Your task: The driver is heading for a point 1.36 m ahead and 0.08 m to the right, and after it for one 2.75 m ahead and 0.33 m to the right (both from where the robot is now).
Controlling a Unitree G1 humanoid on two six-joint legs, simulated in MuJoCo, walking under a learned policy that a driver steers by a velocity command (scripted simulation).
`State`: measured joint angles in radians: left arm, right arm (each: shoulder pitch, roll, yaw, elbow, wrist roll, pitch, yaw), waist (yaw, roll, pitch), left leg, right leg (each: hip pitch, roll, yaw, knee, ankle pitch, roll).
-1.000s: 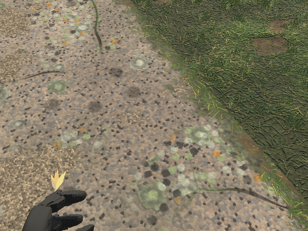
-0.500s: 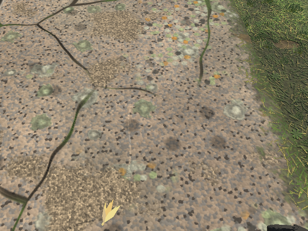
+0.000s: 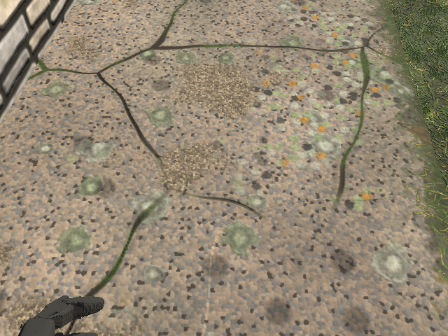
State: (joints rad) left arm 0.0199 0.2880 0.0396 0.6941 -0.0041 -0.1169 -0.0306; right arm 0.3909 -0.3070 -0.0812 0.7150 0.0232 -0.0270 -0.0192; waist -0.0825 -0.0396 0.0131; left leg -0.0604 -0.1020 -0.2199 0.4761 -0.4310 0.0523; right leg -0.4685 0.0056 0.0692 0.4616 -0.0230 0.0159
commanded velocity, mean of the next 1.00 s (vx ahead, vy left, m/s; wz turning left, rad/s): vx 0.50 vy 0.00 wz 0.22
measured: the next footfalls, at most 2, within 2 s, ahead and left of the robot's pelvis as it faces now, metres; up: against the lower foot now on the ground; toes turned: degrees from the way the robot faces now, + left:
right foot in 0.02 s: +0.17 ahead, -0.13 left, +0.00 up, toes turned +4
left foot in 0.52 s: +0.41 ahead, +0.18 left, +0.00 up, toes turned +14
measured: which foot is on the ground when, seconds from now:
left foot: down 0.00-0.02, up 0.04-0.50, down 0.52-1.00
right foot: up 0.00-0.00, down 0.02-0.54, up 0.56-1.00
